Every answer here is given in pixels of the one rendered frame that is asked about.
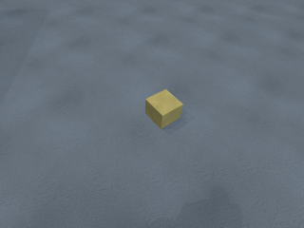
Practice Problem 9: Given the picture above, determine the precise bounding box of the carton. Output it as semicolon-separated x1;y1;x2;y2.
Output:
145;89;183;129

